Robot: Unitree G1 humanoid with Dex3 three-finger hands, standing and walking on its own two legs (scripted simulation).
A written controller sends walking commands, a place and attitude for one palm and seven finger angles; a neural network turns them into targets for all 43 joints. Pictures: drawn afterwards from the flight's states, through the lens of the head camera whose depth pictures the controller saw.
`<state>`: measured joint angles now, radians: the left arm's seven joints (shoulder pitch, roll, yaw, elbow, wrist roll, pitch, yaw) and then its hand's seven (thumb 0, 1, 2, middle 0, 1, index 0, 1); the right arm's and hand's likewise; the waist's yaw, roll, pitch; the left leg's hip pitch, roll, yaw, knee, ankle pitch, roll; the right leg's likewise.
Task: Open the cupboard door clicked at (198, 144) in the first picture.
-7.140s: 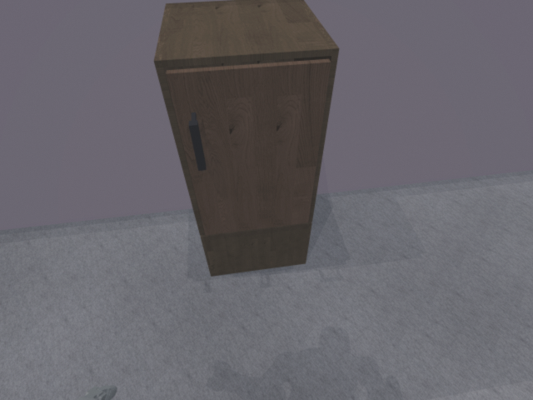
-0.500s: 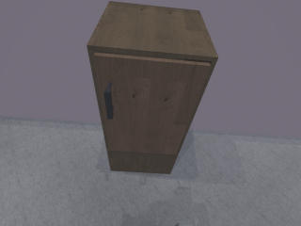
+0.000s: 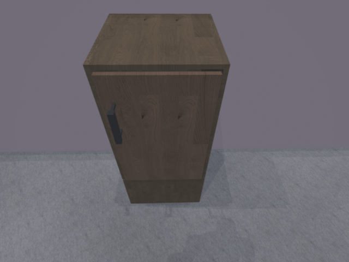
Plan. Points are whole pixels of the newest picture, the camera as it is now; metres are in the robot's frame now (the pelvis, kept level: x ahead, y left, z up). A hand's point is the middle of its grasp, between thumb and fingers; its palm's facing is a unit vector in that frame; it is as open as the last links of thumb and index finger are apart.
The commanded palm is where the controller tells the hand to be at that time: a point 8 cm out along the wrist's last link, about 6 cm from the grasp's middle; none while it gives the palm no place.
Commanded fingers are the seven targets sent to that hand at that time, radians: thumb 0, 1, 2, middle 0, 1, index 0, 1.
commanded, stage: come to a stop and stand still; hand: left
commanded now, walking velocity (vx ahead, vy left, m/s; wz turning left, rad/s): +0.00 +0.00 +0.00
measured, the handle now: (116, 123) +0.54 +0.21 -0.03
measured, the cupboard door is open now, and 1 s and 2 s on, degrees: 0 0 0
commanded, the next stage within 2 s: look again from close up in 0.60 s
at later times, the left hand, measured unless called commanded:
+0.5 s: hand out of the picture -0.04 +0.09 -0.18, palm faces +0.06 -0.99 -0.12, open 7.4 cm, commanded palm none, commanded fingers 0.00 0.90 0.90 -0.20 -0.30 -0.20 -0.30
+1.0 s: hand out of the picture +0.04 +0.16 -0.18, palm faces +0.02 -0.98 -0.22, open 7.4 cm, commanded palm none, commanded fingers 0.00 0.90 0.90 -0.20 -0.30 -0.20 -0.30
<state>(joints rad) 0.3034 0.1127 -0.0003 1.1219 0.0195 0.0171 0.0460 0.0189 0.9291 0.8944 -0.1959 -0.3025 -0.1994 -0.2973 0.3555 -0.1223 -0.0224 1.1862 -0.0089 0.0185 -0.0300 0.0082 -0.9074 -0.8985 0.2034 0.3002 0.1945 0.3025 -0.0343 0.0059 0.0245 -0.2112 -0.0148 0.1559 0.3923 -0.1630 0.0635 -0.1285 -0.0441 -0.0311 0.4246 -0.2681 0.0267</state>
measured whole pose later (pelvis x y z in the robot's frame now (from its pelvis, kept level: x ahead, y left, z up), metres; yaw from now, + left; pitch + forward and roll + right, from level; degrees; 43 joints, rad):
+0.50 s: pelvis +0.01 -0.03 +0.00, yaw +0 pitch -1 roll +0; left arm 0.38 0.06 -0.02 1.13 0.02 -0.02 0.05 0.01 0.91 0.89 -0.20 -0.30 -0.20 -0.30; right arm 0.29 -0.11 -0.01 1.17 -0.01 0.01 -0.03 0.01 -0.92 -0.90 0.20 0.30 0.19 0.30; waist 0.00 -0.01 0.02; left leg -0.22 0.04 0.13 0.42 -0.18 0.02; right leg -0.11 0.01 -0.05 0.41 -0.28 -0.02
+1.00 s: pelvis +0.03 -0.01 -0.01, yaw +1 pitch -1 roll +0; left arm 0.30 0.14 -0.02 1.08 0.02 -0.03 0.05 0.01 0.91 0.89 -0.20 -0.30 -0.20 -0.30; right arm 0.31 -0.15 0.01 1.09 -0.02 -0.01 -0.02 0.02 -0.93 -0.90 0.20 0.30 0.19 0.30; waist -0.01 0.03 0.01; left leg -0.26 0.01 0.13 0.54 -0.28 0.05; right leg -0.14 -0.03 -0.05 0.52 -0.37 0.00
